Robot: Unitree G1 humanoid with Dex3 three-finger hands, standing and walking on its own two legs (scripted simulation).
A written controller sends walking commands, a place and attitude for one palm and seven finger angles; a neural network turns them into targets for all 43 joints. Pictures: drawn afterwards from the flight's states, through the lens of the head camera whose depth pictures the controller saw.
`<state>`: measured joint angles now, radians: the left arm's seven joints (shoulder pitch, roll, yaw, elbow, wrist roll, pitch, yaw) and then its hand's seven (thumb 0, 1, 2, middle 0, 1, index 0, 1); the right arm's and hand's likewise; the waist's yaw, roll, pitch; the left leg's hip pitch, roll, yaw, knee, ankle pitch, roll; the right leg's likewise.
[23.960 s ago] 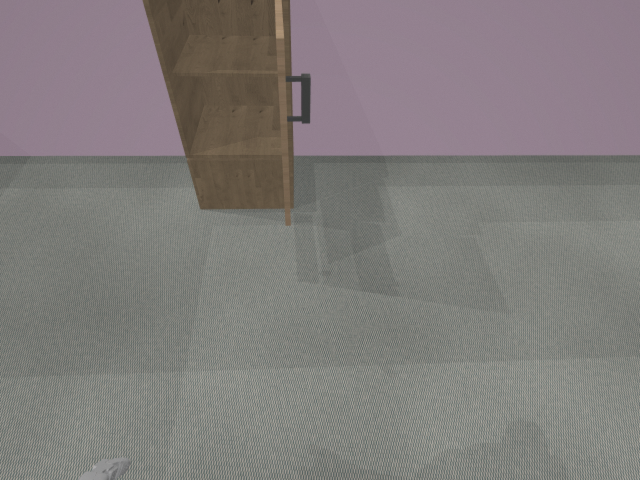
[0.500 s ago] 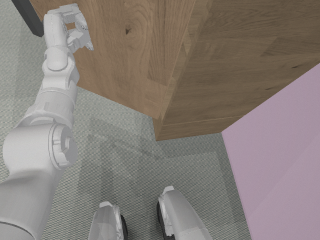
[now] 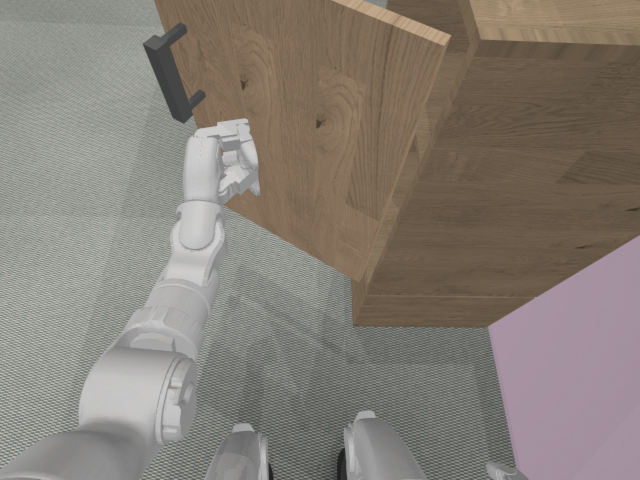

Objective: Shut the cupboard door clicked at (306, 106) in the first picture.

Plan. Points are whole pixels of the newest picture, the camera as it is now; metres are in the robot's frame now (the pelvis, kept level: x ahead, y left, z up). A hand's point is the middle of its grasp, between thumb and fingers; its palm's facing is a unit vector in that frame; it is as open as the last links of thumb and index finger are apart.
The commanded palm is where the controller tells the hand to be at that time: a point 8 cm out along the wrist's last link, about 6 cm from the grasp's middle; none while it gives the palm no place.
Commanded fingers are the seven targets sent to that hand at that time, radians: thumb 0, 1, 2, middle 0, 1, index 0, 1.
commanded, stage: draw the hand back to the body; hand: left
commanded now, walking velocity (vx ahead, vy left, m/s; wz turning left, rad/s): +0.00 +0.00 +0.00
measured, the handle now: (180, 74) +0.66 +0.15 +0.05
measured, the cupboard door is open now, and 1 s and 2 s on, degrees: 59 59 59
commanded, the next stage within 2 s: step back with the hand held close in 1.66 s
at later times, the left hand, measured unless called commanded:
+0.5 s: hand (175, 212) +0.38 +0.11 +0.13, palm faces -0.03 -1.00 -0.03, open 3.1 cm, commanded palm +0.34 +0.17 +0.13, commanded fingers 0.00 0.90 0.90 -1.25 -1.44 -1.25 -1.44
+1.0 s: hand out of the picture +0.27 +0.22 +0.21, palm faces +0.25 -0.93 -0.28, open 4.0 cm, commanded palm +0.22 +0.27 +0.22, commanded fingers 0.00 0.90 0.90 -0.56 -0.69 -0.56 -0.69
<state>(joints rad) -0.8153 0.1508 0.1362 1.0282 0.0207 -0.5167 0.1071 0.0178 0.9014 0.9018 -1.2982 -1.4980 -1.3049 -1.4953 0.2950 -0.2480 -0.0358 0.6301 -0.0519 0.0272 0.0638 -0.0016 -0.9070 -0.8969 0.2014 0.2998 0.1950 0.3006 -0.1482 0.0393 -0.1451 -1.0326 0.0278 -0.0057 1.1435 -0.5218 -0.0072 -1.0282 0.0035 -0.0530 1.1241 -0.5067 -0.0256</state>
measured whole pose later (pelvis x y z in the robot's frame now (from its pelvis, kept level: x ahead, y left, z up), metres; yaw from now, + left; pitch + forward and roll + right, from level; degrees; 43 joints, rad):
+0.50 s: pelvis +0.00 +0.00 +0.05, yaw +0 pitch +11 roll +0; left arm -0.34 0.17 0.09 0.55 -0.15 -0.35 -0.04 0.02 0.90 0.90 -1.30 -1.50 -1.30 -1.50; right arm 0.34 -0.25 0.00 0.60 0.04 0.02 -0.02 0.01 -0.90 -0.90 0.20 0.30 0.20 0.30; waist -0.06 0.03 -0.11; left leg -0.63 0.03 0.01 0.85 -0.41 -0.01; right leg -0.64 0.01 -0.04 0.84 -0.39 -0.03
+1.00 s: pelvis +0.02 +0.02 +0.09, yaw +1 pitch -2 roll +0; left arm 0.22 0.28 0.11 -0.16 -0.06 -0.03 0.08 0.02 0.90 0.90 -0.82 -0.97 -0.82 -0.97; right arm 0.17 -0.20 0.07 0.56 0.03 0.01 -0.09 0.01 -0.90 -0.90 0.20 0.30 0.20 0.30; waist 0.04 0.06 -0.01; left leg -0.15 -0.01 0.01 0.46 -0.28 0.02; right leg -0.14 -0.02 -0.04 0.45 -0.27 0.01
